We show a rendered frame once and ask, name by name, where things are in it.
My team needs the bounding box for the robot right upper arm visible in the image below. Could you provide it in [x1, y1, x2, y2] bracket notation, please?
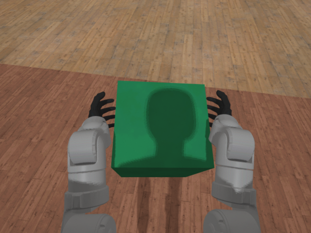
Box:
[203, 209, 260, 233]

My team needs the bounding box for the carton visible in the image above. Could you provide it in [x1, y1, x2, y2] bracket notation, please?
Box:
[111, 81, 214, 177]

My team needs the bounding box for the robot right forearm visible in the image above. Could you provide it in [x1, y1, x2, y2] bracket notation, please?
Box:
[208, 114, 261, 232]

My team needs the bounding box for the robot left hand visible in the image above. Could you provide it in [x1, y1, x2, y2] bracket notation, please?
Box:
[88, 92, 116, 128]

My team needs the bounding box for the robot right hand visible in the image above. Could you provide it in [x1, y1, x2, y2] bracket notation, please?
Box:
[207, 90, 232, 127]

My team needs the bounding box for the robot left forearm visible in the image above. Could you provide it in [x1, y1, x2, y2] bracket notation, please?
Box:
[61, 116, 111, 233]

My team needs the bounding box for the robot left upper arm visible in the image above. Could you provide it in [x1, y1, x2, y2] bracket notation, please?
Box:
[62, 214, 117, 233]

